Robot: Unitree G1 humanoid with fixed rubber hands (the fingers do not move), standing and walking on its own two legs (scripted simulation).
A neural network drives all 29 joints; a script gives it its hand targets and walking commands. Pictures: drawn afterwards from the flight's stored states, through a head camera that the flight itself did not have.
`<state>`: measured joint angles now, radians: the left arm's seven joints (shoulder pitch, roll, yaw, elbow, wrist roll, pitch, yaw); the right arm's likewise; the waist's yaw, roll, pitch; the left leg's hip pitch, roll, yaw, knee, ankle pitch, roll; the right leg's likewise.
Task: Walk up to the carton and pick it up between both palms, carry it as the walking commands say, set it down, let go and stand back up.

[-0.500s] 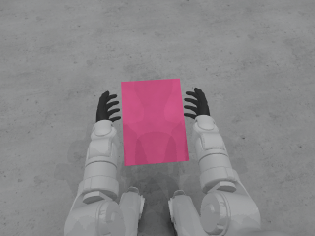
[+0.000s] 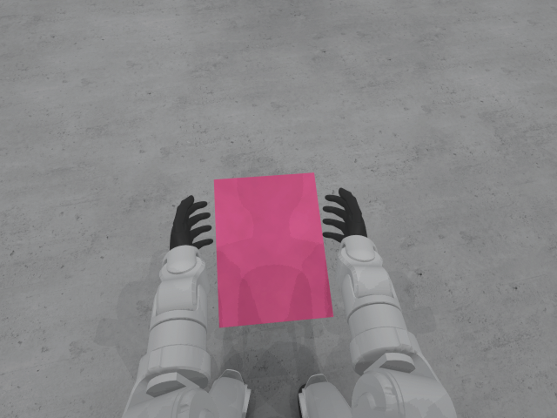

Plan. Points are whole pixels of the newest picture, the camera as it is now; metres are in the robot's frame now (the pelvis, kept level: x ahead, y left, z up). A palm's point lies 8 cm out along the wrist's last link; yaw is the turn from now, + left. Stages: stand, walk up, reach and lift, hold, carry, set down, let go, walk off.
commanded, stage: reach and lift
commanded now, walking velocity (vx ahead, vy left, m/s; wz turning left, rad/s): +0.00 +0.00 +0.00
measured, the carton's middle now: (269, 252) +0.39 +0.03 -0.13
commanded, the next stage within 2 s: none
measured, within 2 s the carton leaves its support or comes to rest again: neither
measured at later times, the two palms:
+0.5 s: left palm (169, 232) +0.35 +0.16 +0.04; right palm (367, 228) +0.37 -0.10 +0.04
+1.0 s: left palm (146, 221) +0.33 +0.16 +0.11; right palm (383, 216) +0.35 -0.10 +0.11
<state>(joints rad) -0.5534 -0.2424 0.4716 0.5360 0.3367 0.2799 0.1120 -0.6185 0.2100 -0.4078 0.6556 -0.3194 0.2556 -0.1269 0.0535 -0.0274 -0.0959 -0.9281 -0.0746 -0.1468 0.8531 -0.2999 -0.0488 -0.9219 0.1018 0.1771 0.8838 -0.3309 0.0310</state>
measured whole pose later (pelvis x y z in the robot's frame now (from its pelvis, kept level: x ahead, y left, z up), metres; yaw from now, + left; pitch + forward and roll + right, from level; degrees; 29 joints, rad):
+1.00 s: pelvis +0.03 +0.00 +0.06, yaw +1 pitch -4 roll +0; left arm -0.41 -0.20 0.31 0.42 0.34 0.69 0.09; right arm -0.43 0.21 -0.25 0.49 -0.32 0.66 -0.08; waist 0.06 0.00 -0.05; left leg -0.14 -0.04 -0.16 0.39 -0.18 -0.03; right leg -0.13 0.05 0.16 0.41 -0.21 0.00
